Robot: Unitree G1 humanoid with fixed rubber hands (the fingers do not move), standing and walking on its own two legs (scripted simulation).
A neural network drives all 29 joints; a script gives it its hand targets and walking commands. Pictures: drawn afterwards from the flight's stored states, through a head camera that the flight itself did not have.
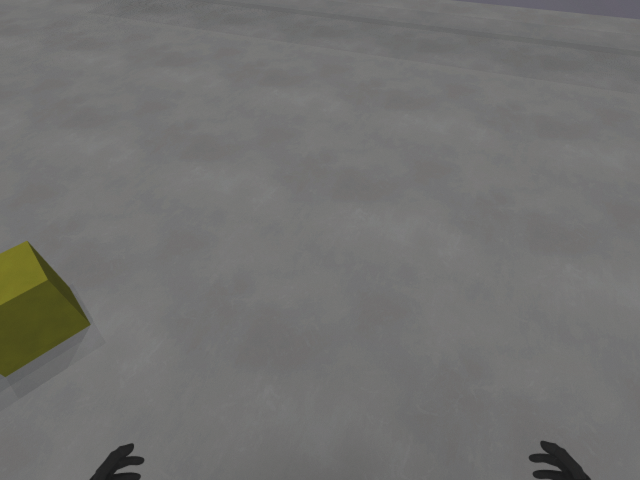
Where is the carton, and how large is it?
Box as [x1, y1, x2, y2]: [0, 241, 90, 376]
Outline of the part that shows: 27,241 0,254 0,373 4,376 90,324 68,286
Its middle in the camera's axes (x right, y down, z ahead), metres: -1.05 +0.24 +1.31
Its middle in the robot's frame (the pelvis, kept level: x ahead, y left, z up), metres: +0.74 +1.09 -0.64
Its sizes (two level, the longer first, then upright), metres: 0.289 0.228 0.286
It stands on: the floor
